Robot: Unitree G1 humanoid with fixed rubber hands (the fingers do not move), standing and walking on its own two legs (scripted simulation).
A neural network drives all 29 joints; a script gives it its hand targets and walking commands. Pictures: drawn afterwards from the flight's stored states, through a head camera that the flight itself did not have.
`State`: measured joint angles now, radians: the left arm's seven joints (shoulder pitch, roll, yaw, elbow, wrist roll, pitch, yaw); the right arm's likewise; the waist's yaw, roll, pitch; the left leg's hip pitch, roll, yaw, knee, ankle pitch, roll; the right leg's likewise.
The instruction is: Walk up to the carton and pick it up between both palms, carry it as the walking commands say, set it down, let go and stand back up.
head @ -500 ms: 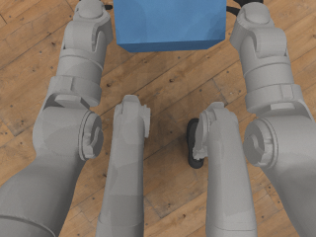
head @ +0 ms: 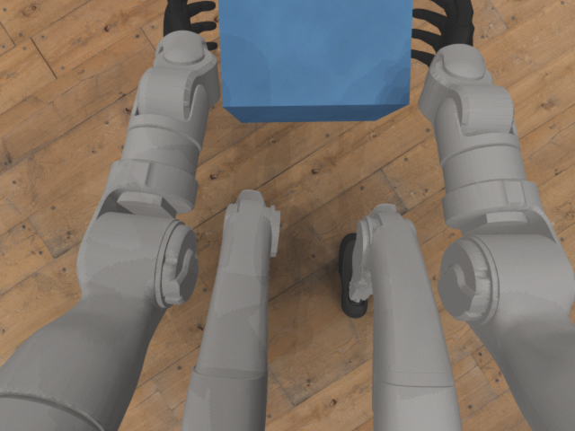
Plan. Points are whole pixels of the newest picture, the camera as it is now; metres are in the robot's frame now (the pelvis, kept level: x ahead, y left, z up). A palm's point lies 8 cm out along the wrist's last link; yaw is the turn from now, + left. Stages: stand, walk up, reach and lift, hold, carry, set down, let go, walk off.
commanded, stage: reach and lift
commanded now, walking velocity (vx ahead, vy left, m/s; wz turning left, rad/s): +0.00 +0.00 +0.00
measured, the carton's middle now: (311, 47) +0.56 +0.03 -0.14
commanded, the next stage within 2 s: none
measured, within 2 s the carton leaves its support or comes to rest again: neither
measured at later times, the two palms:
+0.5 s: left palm (153, 23) +0.49 +0.18 +0.03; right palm (481, 40) +0.50 -0.11 +0.03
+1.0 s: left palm out of the picture +0.46 +0.18 +0.14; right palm out of the picture +0.47 -0.11 +0.13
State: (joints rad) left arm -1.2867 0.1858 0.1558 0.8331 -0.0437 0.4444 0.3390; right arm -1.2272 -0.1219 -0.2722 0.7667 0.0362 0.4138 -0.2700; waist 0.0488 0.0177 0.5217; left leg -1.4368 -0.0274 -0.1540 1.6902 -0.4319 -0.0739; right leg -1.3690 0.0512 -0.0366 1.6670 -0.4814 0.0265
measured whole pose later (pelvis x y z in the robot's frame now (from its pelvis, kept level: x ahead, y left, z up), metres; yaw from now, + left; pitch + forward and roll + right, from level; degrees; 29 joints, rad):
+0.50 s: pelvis +0.00 +0.00 +0.05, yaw +1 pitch +5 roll -5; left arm -1.20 0.13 0.16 0.82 -0.04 0.45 0.37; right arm -1.12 -0.11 -0.28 0.74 0.01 0.43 -0.25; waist 0.05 0.03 0.52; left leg -1.18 -0.03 -0.15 1.50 -0.40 -0.06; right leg -1.11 0.05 -0.03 1.47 -0.44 0.03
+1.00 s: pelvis +0.05 +0.01 +0.12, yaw +2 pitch +12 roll -4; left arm -0.91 -0.02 0.23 0.88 0.10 0.47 0.36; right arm -0.84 -0.02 -0.39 0.85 -0.12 0.44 -0.14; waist 0.05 0.03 0.04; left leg -1.07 -0.03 -0.15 1.23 -0.36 -0.04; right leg -0.99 0.03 -0.03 1.18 -0.40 0.03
